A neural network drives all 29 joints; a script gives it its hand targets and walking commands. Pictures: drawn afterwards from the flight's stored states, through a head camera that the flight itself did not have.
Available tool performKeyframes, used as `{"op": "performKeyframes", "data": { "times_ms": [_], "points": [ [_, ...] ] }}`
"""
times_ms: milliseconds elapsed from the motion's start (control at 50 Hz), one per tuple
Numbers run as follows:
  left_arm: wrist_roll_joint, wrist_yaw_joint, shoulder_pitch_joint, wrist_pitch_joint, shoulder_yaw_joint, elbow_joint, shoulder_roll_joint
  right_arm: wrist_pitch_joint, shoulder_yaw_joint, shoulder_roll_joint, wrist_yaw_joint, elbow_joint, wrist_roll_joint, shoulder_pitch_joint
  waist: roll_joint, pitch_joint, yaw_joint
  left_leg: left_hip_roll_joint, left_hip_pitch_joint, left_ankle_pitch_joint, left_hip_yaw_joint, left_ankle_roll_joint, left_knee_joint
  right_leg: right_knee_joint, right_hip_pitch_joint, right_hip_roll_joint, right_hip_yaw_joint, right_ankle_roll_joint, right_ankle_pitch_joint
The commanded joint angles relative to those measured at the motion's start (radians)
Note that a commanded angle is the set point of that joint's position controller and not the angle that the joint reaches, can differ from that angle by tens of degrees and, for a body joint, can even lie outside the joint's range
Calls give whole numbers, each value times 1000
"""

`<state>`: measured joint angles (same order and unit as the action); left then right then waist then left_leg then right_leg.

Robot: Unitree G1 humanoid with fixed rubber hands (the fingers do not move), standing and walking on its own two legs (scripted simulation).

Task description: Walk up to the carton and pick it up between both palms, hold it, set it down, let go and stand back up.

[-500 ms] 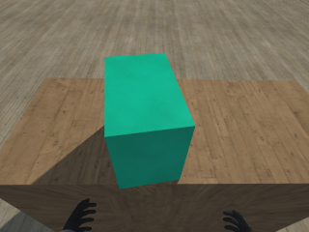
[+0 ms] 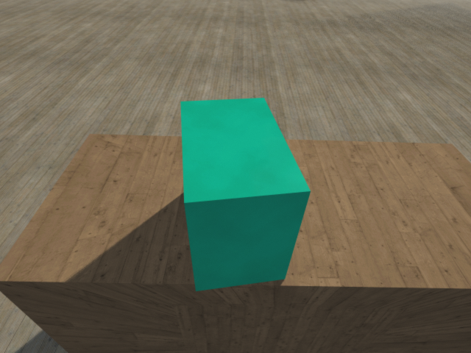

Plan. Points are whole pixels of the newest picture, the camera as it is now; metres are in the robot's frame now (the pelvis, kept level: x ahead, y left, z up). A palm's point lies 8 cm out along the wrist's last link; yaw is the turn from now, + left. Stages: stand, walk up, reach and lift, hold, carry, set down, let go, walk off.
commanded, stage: stand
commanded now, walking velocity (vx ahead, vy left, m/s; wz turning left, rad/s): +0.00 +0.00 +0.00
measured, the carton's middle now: (231, 188) +0.44 +0.04 +0.06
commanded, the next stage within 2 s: none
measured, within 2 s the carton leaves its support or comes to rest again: neither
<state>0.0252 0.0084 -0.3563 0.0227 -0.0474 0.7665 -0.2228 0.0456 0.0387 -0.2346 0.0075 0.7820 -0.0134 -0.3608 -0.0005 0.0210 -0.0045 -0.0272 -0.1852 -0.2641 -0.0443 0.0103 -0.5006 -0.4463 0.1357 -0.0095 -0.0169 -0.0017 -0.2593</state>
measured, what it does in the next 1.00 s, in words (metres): stands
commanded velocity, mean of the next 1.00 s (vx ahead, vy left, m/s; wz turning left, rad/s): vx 0.00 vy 0.00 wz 0.00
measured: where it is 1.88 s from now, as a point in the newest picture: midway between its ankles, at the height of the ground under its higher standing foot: outside the picture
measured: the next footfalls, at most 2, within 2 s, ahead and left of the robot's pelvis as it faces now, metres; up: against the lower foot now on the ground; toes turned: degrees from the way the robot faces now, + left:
none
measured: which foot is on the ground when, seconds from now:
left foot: down 0.00-1.00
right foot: down 0.00-1.00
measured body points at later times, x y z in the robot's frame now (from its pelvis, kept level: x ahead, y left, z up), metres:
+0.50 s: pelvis -0.05 +0.02 +0.00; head -0.07 +0.03 +0.45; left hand -0.05 +0.27 -0.15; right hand -0.05 -0.24 -0.14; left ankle +0.01 +0.11 -0.74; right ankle -0.01 -0.12 -0.74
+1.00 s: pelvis -0.03 +0.00 +0.00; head -0.05 +0.00 +0.45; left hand -0.06 +0.24 -0.15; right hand -0.04 -0.25 -0.15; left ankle +0.01 +0.11 -0.74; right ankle -0.01 -0.12 -0.74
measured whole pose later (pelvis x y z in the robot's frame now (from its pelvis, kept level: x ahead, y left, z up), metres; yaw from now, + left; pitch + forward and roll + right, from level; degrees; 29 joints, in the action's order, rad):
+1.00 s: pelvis -0.03 +0.00 +0.00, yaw +0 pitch -2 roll +0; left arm 0.01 -0.02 -0.44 0.01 -0.01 0.98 -0.18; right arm 0.00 0.02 -0.21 0.03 0.94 0.00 -0.42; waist 0.00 0.01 0.01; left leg -0.01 -0.25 -0.20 -0.05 0.01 -0.48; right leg -0.49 0.23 0.01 -0.01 0.00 -0.23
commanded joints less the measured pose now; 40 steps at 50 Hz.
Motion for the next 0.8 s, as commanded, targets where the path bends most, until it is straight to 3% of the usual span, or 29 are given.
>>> {"op": "performKeyframes", "data": {
  "times_ms": [0, 240, 340, 680, 780],
  "points": [
    [-3, -9, 13, 36, -23, -79, -125, 27, 32, -135, 8, -79, 2, -22, -1, -55, 5, -87, -30, 151, 106, 27, 106, 91, 48, 101, 103, 17, 111],
    [-4, -16, -81, 18, -2, 29, -124, 5, 21, -149, 11, -12, 7, -100, -28, -163, -1, -86, -182, -213, 160, 26, 216, 70, 91, 80, 90, 1, -78],
    [-3, -19, -111, 15, 2, 62, -118, -4, 22, -151, 12, 9, 7, -112, -32, -177, -1, -90, -215, -293, 180, 27, 243, 56, 111, 71, 85, -4, -113],
    [-7, -30, -179, 5, 5, 146, -97, -26, 26, -135, 20, 75, 10, -122, -4, -177, 9, -82, -176, -289, 173, 16, 226, 63, 188, 70, 103, 3, -172],
    [-10, -34, -172, 6, 4, 158, -98, -28, 22, -117, 22, 95, 10, -120, 3, -178, 14, -74, -148, -235, 157, 14, 201, 80, 203, 78, 119, 4, -165]
  ]
}}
